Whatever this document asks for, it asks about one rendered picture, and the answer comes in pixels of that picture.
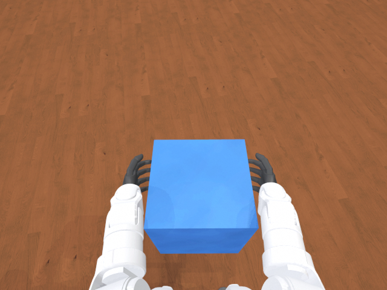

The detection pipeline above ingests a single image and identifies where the left robot forearm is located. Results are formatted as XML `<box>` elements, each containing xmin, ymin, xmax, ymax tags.
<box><xmin>89</xmin><ymin>184</ymin><xmax>146</xmax><ymax>290</ymax></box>

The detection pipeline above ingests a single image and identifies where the right robot forearm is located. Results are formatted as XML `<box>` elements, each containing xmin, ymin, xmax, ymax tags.
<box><xmin>258</xmin><ymin>182</ymin><xmax>325</xmax><ymax>290</ymax></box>

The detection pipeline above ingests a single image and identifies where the robot right hand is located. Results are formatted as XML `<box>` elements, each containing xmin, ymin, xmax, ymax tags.
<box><xmin>248</xmin><ymin>153</ymin><xmax>277</xmax><ymax>193</ymax></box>

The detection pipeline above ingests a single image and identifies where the robot left hand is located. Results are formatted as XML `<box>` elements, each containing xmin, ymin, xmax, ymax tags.
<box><xmin>122</xmin><ymin>154</ymin><xmax>152</xmax><ymax>192</ymax></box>

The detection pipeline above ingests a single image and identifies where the robot left upper arm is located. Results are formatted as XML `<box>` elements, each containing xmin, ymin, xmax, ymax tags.
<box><xmin>95</xmin><ymin>276</ymin><xmax>151</xmax><ymax>290</ymax></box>

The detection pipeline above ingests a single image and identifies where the carton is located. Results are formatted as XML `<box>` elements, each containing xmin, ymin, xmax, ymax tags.
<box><xmin>144</xmin><ymin>140</ymin><xmax>259</xmax><ymax>254</ymax></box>

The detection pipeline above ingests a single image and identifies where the robot right upper arm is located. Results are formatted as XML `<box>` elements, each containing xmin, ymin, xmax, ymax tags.
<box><xmin>261</xmin><ymin>274</ymin><xmax>323</xmax><ymax>290</ymax></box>

